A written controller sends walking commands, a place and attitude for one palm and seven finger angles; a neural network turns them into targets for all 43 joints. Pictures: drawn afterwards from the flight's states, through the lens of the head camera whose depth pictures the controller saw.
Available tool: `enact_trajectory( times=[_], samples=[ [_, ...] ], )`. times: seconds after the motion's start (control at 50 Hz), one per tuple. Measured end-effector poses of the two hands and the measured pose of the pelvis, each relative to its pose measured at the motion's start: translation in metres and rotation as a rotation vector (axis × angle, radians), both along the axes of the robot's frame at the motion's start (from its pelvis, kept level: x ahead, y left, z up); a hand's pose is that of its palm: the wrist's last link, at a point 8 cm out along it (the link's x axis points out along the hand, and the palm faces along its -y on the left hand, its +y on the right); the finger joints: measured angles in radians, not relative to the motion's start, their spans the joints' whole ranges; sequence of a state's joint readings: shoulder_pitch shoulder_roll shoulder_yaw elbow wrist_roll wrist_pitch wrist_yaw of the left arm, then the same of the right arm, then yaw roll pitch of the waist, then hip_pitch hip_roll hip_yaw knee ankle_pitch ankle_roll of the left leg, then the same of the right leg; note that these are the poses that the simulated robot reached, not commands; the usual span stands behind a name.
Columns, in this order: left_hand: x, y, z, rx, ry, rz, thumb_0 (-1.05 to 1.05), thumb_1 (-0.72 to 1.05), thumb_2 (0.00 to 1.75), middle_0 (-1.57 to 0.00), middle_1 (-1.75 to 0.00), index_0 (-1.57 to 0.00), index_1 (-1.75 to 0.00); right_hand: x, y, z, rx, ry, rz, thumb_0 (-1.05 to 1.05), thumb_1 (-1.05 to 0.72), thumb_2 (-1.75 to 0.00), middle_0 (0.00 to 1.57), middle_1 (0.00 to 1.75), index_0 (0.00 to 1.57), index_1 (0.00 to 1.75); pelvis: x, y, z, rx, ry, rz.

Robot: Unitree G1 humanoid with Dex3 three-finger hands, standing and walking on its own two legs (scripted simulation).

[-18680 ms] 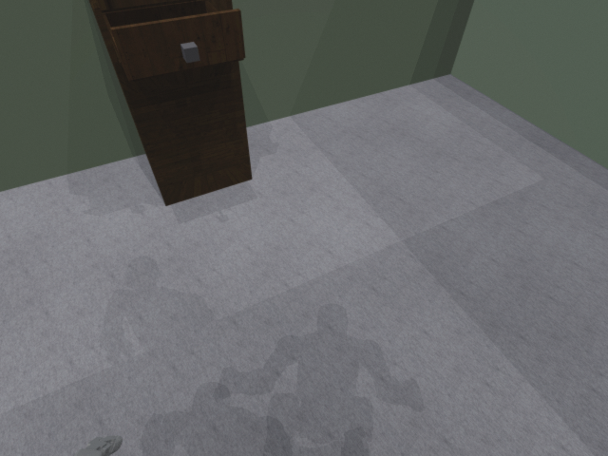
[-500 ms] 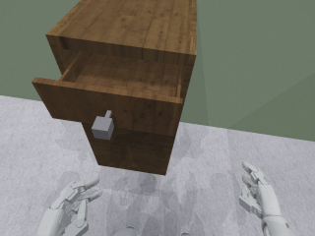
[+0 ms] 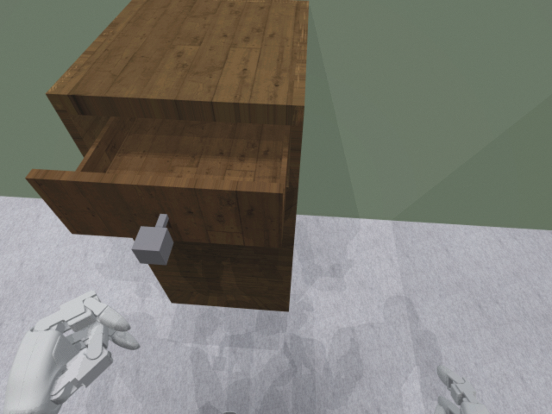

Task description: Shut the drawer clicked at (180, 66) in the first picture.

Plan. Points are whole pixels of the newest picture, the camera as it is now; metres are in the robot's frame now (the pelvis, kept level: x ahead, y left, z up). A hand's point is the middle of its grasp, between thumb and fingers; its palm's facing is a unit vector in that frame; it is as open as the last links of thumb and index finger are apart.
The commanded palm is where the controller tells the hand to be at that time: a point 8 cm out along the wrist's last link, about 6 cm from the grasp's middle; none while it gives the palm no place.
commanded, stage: raise the hand and make a fist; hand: left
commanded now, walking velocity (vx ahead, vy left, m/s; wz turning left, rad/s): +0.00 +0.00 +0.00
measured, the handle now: (157, 235) +0.37 +0.21 +0.03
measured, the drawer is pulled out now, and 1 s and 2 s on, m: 0.15 0.15 0.15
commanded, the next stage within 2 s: bring the fist close to the handle in 0.96 s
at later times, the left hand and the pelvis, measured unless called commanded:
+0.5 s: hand (118, 340) +0.19 +0.17 +0.12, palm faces -0.06 -1.00 -0.04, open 3.2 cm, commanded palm +0.15 +0.23 +0.13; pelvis +0.01 +0.04 +0.02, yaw +0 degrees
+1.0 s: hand (121, 335) +0.19 +0.16 +0.14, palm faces +0.01 -1.00 -0.07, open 3.3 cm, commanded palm +0.15 +0.22 +0.14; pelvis +0.01 +0.02 +0.02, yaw +0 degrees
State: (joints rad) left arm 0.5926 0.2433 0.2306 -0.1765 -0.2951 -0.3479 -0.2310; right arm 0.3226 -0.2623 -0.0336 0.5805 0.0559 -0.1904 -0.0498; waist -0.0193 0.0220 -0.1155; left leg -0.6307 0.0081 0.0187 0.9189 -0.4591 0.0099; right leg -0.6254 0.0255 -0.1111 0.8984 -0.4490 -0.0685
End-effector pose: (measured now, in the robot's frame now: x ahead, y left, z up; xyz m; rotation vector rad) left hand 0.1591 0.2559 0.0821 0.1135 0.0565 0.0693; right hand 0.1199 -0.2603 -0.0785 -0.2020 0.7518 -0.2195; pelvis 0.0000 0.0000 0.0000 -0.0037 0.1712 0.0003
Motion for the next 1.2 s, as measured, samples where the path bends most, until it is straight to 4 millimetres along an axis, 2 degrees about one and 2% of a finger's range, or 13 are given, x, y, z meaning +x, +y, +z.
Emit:
enact_trajectory(
  times=[0.06,0.12,0.18,0.3,0.4,0.5,0.64,0.74,0.84,1.0,1.1,1.2],
  samples=[
    [-0.007,-0.007,0.002,-0.033,-0.010,-0.063,0.01,0.91,0.90,-1.03,-1.20,-1.02,-1.20,0.012,-0.002,0.009,-0.023,-0.055,0.014,0.02,-0.90,-0.90,0.20,0.30,0.20,0.30,0.000,0.006,0.002,-0.008,-0.002,0.007],
    [-0.006,-0.017,-0.001,-0.073,-0.006,-0.122,0.01,0.91,0.90,-1.09,-1.26,-1.09,-1.26,0.029,0.006,0.019,-0.030,-0.126,0.033,0.02,-0.90,-0.90,0.20,0.30,0.20,0.30,0.000,0.012,0.004,-0.012,-0.007,0.007],
    [0.000,-0.019,0.004,-0.071,-0.022,-0.133,0.02,0.90,0.90,-1.15,-1.33,-1.15,-1.33,0.047,0.022,0.030,-0.015,-0.192,0.060,0.02,-0.91,-0.90,0.20,0.30,0.20,0.30,0.000,0.017,0.006,-0.014,-0.018,0.004],
    [0.011,-0.011,0.028,-0.062,-0.104,-0.075,0.02,0.90,0.90,-1.27,-1.46,-1.27,-1.46,0.074,0.064,0.045,0.058,-0.280,0.137,0.01,-0.90,-0.90,0.20,0.30,0.20,0.30,0.005,0.026,0.010,-0.019,-0.045,0.006],
    [0.012,-0.020,0.037,-0.083,-0.085,-0.110,0.01,0.91,0.90,-1.35,-1.54,-1.34,-1.54,0.084,0.092,0.050,0.105,-0.305,0.196,0.01,-0.90,-0.90,0.20,0.30,0.20,0.30,0.009,0.034,0.014,-0.025,-0.067,0.010],
    [0.011,-0.026,0.041,-0.079,-0.048,-0.134,0.01,0.90,0.90,-1.38,-1.58,-1.38,-1.57,0.081,0.104,0.051,0.116,-0.285,0.216,0.01,-0.90,-0.90,0.21,0.30,0.20,0.30,0.010,0.040,0.016,-0.024,-0.085,0.008],
    [0.013,-0.029,0.060,-0.071,-0.114,-0.104,0.02,0.90,0.90,-1.40,-1.59,-1.40,-1.59,0.066,0.099,0.045,0.107,-0.239,0.213,0.01,-0.90,-0.90,0.21,0.30,0.20,0.30,0.009,0.042,0.018,-0.023,-0.100,0.008],
    [0.016,-0.038,0.052,-0.078,-0.063,-0.127,0.01,0.90,0.90,-1.40,-1.60,-1.40,-1.60,0.055,0.087,0.041,0.095,-0.205,0.178,0.01,-0.90,-0.90,0.21,0.30,0.20,0.30,0.009,0.040,0.019,-0.018,-0.101,0.001],
    [0.012,-0.037,0.047,-0.052,-0.021,-0.113,0.01,0.90,0.90,-1.40,-1.60,-1.40,-1.60,0.049,0.073,0.042,0.082,-0.198,0.146,0.01,-0.90,-0.90,0.20,0.30,0.20,0.30,0.010,0.033,0.020,-0.012,-0.102,-0.005],
    [0.006,-0.038,0.060,-0.039,-0.106,-0.069,0.02,0.90,0.90,-1.40,-1.60,-1.40,-1.60,0.052,0.059,0.040,0.079,-0.216,0.157,0.01,-0.90,-0.90,0.20,0.30,0.20,0.30,0.009,0.022,0.019,-0.010,-0.103,0.004],
    [0.004,-0.044,0.053,-0.030,-0.059,-0.092,0.01,0.90,0.90,-1.40,-1.60,-1.40,-1.60,0.057,0.051,0.041,0.083,-0.227,0.154,0.01,-0.90,-0.90,0.20,0.30,0.20,0.30,0.008,0.013,0.020,-0.004,-0.103,0.005],
    [0.002,-0.042,0.045,-0.028,-0.043,-0.068,0.01,0.90,0.90,-1.40,-1.60,-1.40,-1.60,0.060,0.043,0.041,0.079,-0.235,0.157,0.01,-0.90,-0.90,0.20,0.30,0.20,0.30,0.007,0.004,0.020,0.000,-0.100,0.011]
  ],
)
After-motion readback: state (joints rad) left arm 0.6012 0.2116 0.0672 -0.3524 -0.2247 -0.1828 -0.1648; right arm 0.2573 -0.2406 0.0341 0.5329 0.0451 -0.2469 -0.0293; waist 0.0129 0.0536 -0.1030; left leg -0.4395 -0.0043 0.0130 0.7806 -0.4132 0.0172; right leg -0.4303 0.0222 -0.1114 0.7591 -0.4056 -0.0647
